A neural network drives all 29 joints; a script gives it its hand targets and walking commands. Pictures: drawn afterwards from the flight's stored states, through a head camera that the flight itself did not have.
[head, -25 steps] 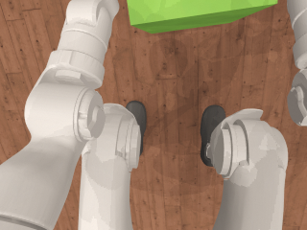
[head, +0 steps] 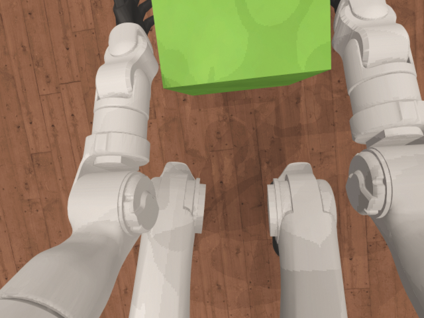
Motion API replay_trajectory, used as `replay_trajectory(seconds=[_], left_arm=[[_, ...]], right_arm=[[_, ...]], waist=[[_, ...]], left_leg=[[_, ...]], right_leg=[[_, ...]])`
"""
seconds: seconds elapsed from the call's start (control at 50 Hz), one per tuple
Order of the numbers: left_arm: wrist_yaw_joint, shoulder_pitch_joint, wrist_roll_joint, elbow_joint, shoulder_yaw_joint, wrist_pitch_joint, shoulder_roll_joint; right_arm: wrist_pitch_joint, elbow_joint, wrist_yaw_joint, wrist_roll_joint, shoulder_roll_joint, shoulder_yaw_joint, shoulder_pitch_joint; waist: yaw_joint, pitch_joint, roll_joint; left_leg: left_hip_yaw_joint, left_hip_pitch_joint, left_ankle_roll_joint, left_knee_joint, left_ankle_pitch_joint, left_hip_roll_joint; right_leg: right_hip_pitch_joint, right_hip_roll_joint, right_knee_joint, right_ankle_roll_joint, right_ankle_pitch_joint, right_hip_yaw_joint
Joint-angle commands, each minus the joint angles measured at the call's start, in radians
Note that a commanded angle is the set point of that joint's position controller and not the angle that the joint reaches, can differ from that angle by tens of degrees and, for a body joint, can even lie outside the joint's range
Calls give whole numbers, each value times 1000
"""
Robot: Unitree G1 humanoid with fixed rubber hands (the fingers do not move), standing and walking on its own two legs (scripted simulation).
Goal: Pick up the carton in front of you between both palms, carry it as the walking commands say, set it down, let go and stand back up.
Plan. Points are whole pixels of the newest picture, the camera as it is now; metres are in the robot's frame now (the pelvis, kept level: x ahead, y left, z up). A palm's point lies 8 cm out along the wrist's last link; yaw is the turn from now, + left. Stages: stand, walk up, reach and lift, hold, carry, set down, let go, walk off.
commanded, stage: reach and lift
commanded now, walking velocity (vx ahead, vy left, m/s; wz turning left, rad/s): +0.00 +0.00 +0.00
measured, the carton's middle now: (236, 24) +0.55 -0.02 -0.18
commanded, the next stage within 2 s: none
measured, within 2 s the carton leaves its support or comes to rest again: neither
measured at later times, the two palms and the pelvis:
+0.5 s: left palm (51, 4) +0.49 +0.13 +0.06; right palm out of the picture +0.50 -0.17 +0.06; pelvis -0.01 +0.01 +0.12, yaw -2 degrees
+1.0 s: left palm out of the picture +0.45 +0.14 +0.22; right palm out of the picture +0.44 -0.16 +0.22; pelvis +0.04 +0.01 +0.25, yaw -3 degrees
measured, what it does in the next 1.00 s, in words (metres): rises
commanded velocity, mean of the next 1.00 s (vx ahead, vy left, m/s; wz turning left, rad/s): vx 0.00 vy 0.00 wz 0.00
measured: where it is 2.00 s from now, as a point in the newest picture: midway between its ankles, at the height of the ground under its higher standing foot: (232, 229)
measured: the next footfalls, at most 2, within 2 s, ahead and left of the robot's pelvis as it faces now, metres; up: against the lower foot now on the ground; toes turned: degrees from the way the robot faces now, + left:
none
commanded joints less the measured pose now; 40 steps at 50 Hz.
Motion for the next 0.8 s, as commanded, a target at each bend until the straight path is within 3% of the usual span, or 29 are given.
replay_trajectory(seconds=[0.0, 0.06, 0.1, 0.24, 0.36, 0.5, 0.62, 0.78], left_arm=[[-307, -753, -61, -146, -503, 26, -1021], [-321, -672, 46, -19, -374, 60, -1019], [-327, -645, 101, 34, -305, 72, -1020], [-342, -660, 150, 40, -265, 78, -1042], [-365, -629, 118, -10, -345, 106, -1113], [-387, -495, 68, -63, -455, 120, -1177], [-391, -357, 57, -63, -500, 115, -1204], [-389, -190, 82, -38, -507, 93, -1229]], right_arm=[[7, -159, 268, 59, 1168, 317, -494], [30, -37, 291, -38, 1164, 203, -447], [34, 5, 303, -88, 1148, 137, -450], [39, 30, 317, -160, 1157, 44, -453], [66, -36, 326, -138, 1236, 99, -419], [81, -145, 324, -84, 1320, 218, -314], [76, -187, 309, -70, 1364, 274, -202], [53, -171, 296, -100, 1396, 272, -46]], waist=[[0, -1453, -129], [15, -1194, -121], [18, -1116, -115], [-7, -1183, -82], [-15, -1341, -60], [-7, -1431, -85], [-3, -1348, -98], [-6, -1199, -85]], left_leg=[[217, 583, 65, -217, 420, -61], [202, 531, 73, -305, 251, -61], [194, 528, 79, -355, 189, -61], [191, 617, 79, -476, 152, -62], [194, 731, 71, -549, 203, -63], [186, 853, 67, -624, 320, -66], [166, 925, 69, -713, 333, -69], [128, 1055, 75, -862, 328, -65]], right_leg=[[861, 67, -256, -21, 495, -156], [658, 70, -350, -28, 255, -168], [605, 69, -394, -37, 174, -173], [687, 73, -510, -46, 147, -172], [830, 76, -585, -39, 207, -169], [999, 80, -660, -21, 340, -159], [1092, 82, -746, -15, 360, -141], [1207, 82, -892, -22, 352, -110]])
